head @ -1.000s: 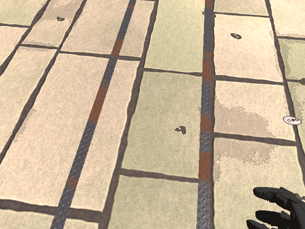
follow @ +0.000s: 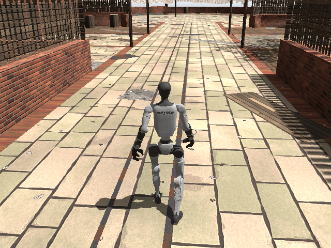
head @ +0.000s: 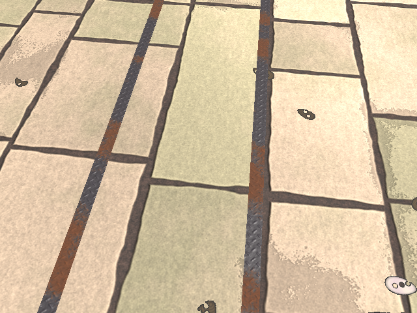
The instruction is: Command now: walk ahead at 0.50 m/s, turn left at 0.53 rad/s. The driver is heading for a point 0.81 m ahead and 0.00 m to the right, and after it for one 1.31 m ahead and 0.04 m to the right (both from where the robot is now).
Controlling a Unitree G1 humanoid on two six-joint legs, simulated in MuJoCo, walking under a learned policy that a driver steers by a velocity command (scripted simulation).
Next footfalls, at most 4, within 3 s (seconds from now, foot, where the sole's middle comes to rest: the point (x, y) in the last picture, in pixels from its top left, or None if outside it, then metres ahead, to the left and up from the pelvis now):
0.46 right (246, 310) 0.46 -0.08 -0.75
0.88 left None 0.44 0.15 -0.75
1.28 right None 0.36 -0.11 -0.75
1.72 left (185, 239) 0.69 0.13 -0.75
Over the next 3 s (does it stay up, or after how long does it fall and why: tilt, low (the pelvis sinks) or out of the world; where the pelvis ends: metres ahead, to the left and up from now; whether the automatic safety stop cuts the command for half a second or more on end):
stays up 1.21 0.03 0.03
